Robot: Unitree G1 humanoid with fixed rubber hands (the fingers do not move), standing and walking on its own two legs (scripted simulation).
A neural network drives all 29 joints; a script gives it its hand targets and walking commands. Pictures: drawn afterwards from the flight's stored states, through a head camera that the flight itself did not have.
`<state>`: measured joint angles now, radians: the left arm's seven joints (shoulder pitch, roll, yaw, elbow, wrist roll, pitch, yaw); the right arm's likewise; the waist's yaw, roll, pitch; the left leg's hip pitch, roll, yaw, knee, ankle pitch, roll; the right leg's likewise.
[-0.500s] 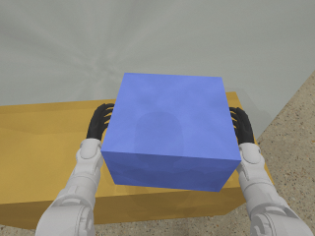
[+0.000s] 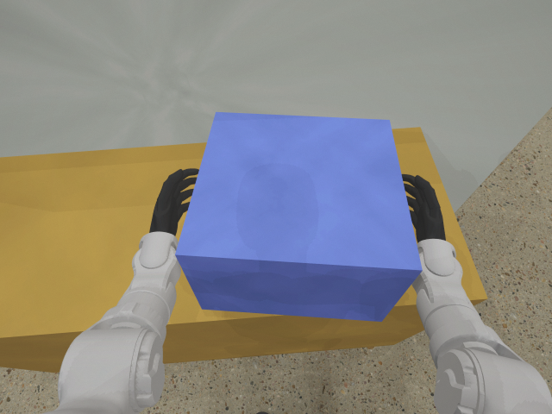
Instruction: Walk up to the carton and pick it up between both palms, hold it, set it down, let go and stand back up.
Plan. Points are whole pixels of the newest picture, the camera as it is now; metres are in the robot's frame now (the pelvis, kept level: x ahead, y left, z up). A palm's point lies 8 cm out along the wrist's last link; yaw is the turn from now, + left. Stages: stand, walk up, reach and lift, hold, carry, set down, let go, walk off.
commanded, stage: set down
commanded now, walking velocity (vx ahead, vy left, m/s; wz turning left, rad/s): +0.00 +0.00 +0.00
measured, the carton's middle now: (296, 213) +0.45 +0.00 -0.05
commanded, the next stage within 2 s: none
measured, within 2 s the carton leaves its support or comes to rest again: rests again in 0.56 s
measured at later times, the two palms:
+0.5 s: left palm (170, 227) +0.41 +0.20 -0.01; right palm (425, 231) +0.39 -0.20 -0.02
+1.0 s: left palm (175, 231) +0.41 +0.20 -0.04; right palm (423, 236) +0.39 -0.20 -0.03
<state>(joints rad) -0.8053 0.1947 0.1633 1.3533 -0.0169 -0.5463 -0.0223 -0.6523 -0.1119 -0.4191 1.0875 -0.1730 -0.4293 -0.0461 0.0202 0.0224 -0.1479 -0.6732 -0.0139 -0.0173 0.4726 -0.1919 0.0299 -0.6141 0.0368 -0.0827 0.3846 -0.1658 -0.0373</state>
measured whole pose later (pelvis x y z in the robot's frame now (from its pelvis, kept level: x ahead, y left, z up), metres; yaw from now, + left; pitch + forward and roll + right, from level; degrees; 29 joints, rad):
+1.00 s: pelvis -0.02 +0.01 -0.03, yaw -2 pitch +28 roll -2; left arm -0.91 0.22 0.19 1.55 -0.04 -0.73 0.00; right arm -0.82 -0.17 -0.45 1.35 -0.15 -0.66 0.01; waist 0.00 0.03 -0.18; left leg -0.91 0.00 0.02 0.69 -0.27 0.05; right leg -0.87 0.03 -0.07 0.62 -0.24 -0.02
